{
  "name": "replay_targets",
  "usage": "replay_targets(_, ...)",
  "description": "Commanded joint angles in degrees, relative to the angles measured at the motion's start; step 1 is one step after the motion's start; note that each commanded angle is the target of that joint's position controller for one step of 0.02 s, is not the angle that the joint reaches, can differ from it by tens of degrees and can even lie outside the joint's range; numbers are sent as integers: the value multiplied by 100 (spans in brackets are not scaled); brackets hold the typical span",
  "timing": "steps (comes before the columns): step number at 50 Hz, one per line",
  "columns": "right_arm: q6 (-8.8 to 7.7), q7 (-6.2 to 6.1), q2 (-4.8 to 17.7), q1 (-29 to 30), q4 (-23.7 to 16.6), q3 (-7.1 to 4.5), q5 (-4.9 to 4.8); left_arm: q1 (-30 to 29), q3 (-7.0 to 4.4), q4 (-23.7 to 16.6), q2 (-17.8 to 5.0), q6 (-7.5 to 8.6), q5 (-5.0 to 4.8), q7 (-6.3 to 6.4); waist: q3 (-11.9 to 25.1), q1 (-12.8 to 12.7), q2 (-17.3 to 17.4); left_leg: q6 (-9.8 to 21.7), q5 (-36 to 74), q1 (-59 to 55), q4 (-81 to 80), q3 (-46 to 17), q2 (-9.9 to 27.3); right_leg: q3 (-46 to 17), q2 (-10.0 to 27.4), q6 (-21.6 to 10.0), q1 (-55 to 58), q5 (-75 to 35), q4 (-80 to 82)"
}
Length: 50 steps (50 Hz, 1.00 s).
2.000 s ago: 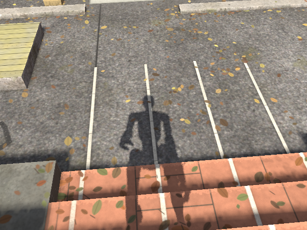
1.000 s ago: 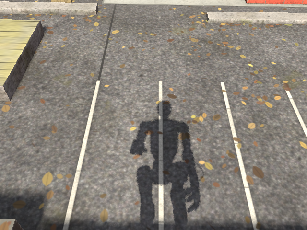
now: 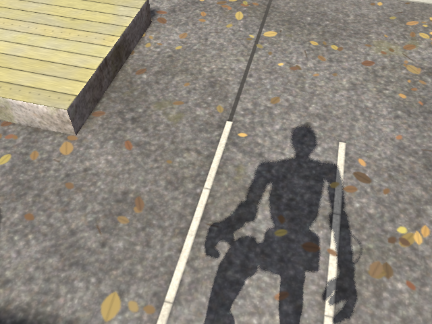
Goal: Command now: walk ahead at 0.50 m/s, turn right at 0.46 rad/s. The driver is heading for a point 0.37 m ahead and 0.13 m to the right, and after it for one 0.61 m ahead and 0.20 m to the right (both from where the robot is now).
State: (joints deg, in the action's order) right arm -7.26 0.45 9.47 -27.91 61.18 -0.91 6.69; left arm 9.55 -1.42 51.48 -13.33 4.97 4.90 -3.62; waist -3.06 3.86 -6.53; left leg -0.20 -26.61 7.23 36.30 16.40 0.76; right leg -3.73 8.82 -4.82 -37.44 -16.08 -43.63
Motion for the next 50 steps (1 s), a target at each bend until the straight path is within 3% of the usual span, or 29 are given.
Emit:
replay_targets(1,-76,28,97,100,-338,107,67,162,41,-247,-40,-140,24,-27,-603,-163,770,958,550,1231,-904,-771,1692,51,151,-4,836,-756,486)
replay_targets(4,-25,-67,531,-346,-114,38,-101,-819,63,-625,-105,-188,224,-49,-1048,147,787,714,276,322,-593,-1061,2127,133,181,-53,250,-129,1257)
replay_targets(6,156,-191,657,-715,36,-22,-154,-1243,83,-584,-44,-165,191,-38,-1132,490,698,569,23,-212,-395,-1070,2187,346,138,-1,114,-134,1748)
replay_targets(7,377,-398,1065,270,-186,-325,-1115,-1921,-127,-777,-371,-272,-1244,-77,-1566,531,918,357,1329,522,623,-809,1762,410,-278,75,153,310,1794)
replay_targets(8,434,-433,1173,248,-307,-332,-1058,-1157,-189,-577,-465,-303,-1218,-90,-820,188,721,254,2329,362,1644,-494,1710,797,-596,43,1035,-10,1892)
replay_targets(10,389,-383,1138,199,-330,-424,-955,787,-513,124,-859,-396,-753,65,709,-762,308,-98,2669,1605,4391,-194,1282,1285,-1018,-226,4329,-1007,1777)
replay_targets(11,210,-315,626,179,-568,-371,-858,1691,-650,448,-1551,-349,-503,149,1318,-1022,-1528,-568,-2207,4198,7497,-363,528,166,-34,-938,6856,-3962,531)
replay_targets(12,-52,-132,638,76,-789,-254,-1041,2348,-615,486,-1588,-284,-589,128,2926,-1365,-1598,-571,-2327,5130,8631,-1567,581,-1348,841,-1908,7926,-3297,222)
replay_targets(13,-209,-72,650,924,-1260,-250,-1217,2857,-582,505,-1374,-391,-616,206,3272,-1630,-1080,-452,-2217,5756,8602,-1845,435,-2167,1136,-2248,7839,-813,1135)
replay_targets(14,-250,-148,307,1595,-1701,-156,-1251,2719,-593,629,-1529,-457,-624,346,2825,-1342,-609,-361,-1627,6530,8022,-1905,473,-3175,1396,-2071,7292,1677,2043)
replay_targets(15,-174,-292,314,1956,-1685,-141,-1131,1708,-448,243,-996,-464,-530,430,2163,-1127,389,-282,-1023,6515,7810,-1878,586,-3441,1472,-1876,6168,2286,2458)
replay_targets(16,-78,-342,367,1621,-1659,-167,-1074,915,-391,-66,-1014,-376,-372,432,1867,-577,756,-179,-479,5963,7004,-2216,796,-3827,1791,-1961,4858,2510,2409)
replay_targets(18,131,-362,672,1618,-1510,-334,-818,-518,-227,-431,-570,-186,-490,398,501,73,931,-159,621,4730,4637,-2458,1085,-2652,1257,-1411,2013,2049,2618)
replay_targets(19,180,-397,649,1635,-1559,-358,-646,-741,-299,-547,-817,-192,-494,456,324,119,862,-221,1169,3497,3282,-2158,886,-1650,473,-1196,862,1998,2848)
replay_targets(21,137,-364,570,2136,-1648,-360,-547,-591,-386,-534,-964,-185,-588,592,499,-47,391,-430,2805,1705,1524,-1709,342,-609,-366,-961,-36,1620,2764)
replay_targets(23,158,-294,508,2655,-1781,-329,-765,32,-442,-333,-999,-175,-675,627,523,-254,222,-557,3311,1511,599,-1720,88,-859,-154,-1023,505,2027,2855)
replay_targets(25,196,-210,787,3044,-1944,-401,-867,262,-498,-259,-880,-138,-737,635,282,-340,230,-449,3071,1668,-82,-1996,168,-1280,-14,-920,1067,2692,2695)
replay_targets(29,88,-109,1056,2541,-1795,-571,-773,683,-486,-339,-514,-221,-704,649,551,-102,198,-34,2001,857,-657,-1850,35,-1638,-364,-474,1711,3187,1464)
replay_targets(30,31,-119,1288,1797,-1639,-656,-657,634,-397,-436,-155,-199,-673,627,1040,199,648,206,2763,-358,-554,-2359,665,-1120,-896,-192,1109,3108,-125)
replay_targets(31,26,-84,1833,1180,-1530,-775,-430,1275,-319,-659,210,-157,-754,625,1778,-79,2577,1163,3115,-1980,-1139,-4775,2278,-531,-1694,141,-543,4955,-2155)
replay_targets(32,-1,-44,1572,1163,-1618,-727,-535,1320,-409,-689,-371,-118,-735,596,2057,-91,2563,1504,2520,-2158,-1460,-5971,2637,-863,-1376,233,-1284,5153,-3192)
replay_targets(33,23,-72,1207,1556,-1779,-623,-586,863,-531,-732,-727,-188,-699,605,1557,-30,1886,1386,2880,-1698,-1394,-5116,2457,-819,-1202,284,-1568,4714,-3635)
replay_targets(34,78,-82,1002,1915,-1818,-552,-553,508,-555,-808,-740,-287,-645,628,1313,-121,1357,1259,3588,-1006,-1327,-4197,2139,-625,-988,325,-1382,4247,-3552)
replay_targets(36,174,-77,741,2254,-1682,-474,-547,555,-594,-826,-598,-433,-602,606,1038,-488,1323,1098,4343,63,-1443,-3149,1648,-514,-686,396,-680,3943,-2912)
replay_targets(38,178,-88,833,2270,-1572,-489,-512,577,-529,-835,-304,-485,-620,561,1015,-611,1303,1161,4856,533,-1658,-2608,1443,-245,-781,469,-139,3717,-2237)
replay_targets(42,231,-213,1088,2344,-1398,-536,-644,177,-368,-886,-22,-458,-529,497,1330,-608,1311,1167,5292,671,-1777,-1884,1384,54,-776,582,888,2803,-286)
replay_targets(48,355,-267,1096,1997,-1024,-495,-839,-112,-386,-803,-213,-490,-476,404,1179,-565,1340,811,3519,578,-1408,-1774,1224,406,-985,280,2159,1874,1796)
replay_targets(49,367,-260,980,1771,-937,-461,-809,-66,-422,-780,-348,-486,-430,423,1193,-524,1159,563,2994,733,-1154,-1707,1049,187,-813,127,2613,1344,2075)
replay_targets(50,351,-231,777,1542,-944,-403,-658,33,-496,-803,-732,-480,-373,478,1422,-316,505,194,2101,1263,-474,-1372,654,-559,-87,-151,3459,-436,1862)
